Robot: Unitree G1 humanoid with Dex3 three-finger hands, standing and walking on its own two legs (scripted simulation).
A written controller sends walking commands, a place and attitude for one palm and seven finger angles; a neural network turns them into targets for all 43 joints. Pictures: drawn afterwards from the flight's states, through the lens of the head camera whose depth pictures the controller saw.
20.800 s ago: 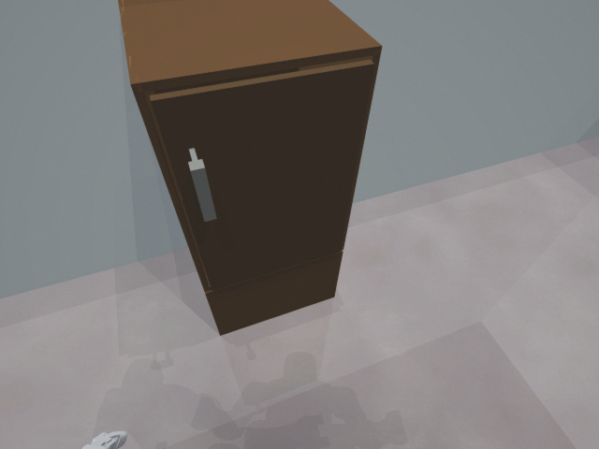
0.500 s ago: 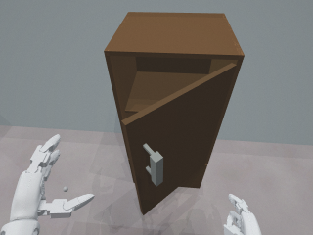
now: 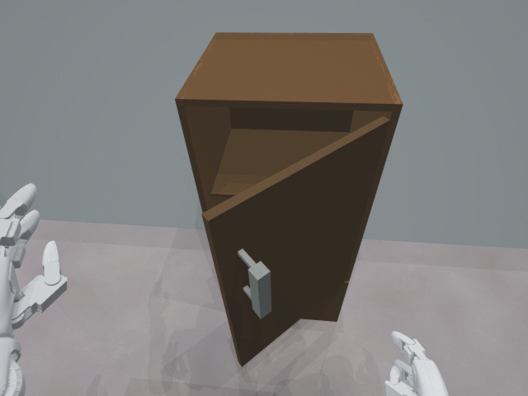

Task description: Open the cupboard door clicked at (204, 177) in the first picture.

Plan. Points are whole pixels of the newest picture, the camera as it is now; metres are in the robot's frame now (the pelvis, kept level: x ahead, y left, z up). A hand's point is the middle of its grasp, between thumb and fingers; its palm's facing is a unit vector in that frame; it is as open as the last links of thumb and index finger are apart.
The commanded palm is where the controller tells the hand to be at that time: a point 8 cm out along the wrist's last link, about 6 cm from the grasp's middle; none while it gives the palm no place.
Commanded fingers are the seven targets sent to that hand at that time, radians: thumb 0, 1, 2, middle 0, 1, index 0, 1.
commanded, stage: draw the hand back to the body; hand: left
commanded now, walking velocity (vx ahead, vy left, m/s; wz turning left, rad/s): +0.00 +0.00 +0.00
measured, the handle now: (253, 283) +0.31 +0.07 -0.02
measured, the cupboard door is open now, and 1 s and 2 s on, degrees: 44 44 44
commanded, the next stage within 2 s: step back with the hand held close in 0.24 s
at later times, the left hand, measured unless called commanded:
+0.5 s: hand (82, 285) +0.19 +0.23 +0.16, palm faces +0.44 -0.78 -0.45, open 7.4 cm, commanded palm +0.12 +0.27 +0.17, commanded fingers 0.00 0.90 0.90 -0.20 -0.30 -0.20 -0.30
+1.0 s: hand (24, 348) +0.12 +0.26 +0.15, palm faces +0.38 -0.79 -0.49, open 7.4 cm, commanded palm +0.06 +0.30 +0.17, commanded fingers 0.00 0.90 0.90 -0.20 -0.30 -0.20 -0.30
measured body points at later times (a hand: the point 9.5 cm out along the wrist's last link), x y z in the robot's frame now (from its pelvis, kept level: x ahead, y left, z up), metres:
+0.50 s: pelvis -0.01 -0.03 +0.00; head -0.01 -0.06 +0.45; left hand +0.16 +0.27 +0.19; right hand +0.18 -0.26 -0.09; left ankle -0.01 +0.09 -0.74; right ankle -0.02 -0.11 -0.74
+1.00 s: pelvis -0.08 +0.01 -0.01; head -0.07 +0.01 +0.44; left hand +0.09 +0.30 +0.18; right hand +0.09 -0.24 -0.08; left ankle -0.01 +0.09 -0.74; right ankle -0.02 -0.11 -0.74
